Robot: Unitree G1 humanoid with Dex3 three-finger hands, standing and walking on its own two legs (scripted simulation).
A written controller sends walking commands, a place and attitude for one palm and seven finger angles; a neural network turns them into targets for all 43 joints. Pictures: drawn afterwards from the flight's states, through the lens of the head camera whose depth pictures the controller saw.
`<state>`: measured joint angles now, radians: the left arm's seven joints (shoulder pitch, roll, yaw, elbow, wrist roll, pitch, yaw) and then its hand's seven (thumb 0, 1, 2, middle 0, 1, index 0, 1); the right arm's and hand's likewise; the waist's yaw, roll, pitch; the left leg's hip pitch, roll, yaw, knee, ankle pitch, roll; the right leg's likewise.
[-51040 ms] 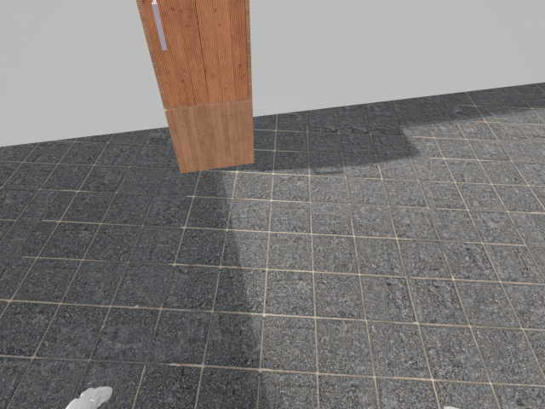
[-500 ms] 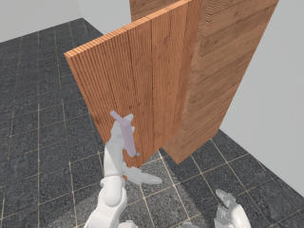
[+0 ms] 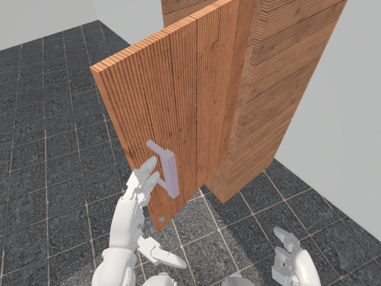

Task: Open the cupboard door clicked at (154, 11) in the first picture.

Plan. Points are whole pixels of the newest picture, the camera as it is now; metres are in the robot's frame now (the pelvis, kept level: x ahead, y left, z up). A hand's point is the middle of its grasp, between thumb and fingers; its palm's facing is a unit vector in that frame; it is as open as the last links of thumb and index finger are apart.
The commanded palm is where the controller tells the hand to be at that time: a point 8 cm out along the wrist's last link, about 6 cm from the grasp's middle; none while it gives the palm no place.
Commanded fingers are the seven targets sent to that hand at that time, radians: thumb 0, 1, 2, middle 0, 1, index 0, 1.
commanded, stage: slide the hand sideways off the handle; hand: left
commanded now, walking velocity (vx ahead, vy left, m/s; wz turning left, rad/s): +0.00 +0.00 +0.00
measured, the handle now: (164, 171) +0.33 +0.08 +0.07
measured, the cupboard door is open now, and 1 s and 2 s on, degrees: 100 100 100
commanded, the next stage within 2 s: draw the hand back to the body in 0.60 s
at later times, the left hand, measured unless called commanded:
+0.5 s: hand (136, 239) +0.20 +0.11 +0.07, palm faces +0.00 -1.00 -0.04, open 16.2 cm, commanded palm +0.16 +0.17 +0.07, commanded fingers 0.00 -0.50 0.30 -0.15 -0.30 -0.15 -0.30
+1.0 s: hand (106, 233) +0.19 +0.15 +0.11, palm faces +0.01 -1.00 -0.08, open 16.3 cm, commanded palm +0.16 +0.21 +0.11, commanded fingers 0.00 -0.50 0.30 -0.15 -0.30 -0.15 -0.30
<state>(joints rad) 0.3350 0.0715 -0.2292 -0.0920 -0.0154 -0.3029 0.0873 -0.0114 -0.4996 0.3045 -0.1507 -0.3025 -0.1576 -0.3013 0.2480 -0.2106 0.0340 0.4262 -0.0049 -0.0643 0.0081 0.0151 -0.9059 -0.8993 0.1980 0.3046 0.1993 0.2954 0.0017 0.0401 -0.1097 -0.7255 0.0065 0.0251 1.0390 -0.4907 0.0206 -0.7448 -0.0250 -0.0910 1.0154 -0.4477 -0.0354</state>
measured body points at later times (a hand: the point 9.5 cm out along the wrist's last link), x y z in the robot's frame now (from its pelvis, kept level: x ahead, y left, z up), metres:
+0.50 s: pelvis +0.02 -0.01 -0.01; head +0.06 -0.02 +0.44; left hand +0.19 +0.16 +0.07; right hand +0.21 -0.23 -0.08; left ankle +0.02 +0.11 -0.67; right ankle +0.04 -0.10 -0.67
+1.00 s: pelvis +0.01 -0.01 +0.00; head +0.03 -0.02 +0.45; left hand +0.19 +0.20 +0.11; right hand +0.20 -0.22 -0.07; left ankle +0.02 +0.11 -0.67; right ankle +0.04 -0.10 -0.67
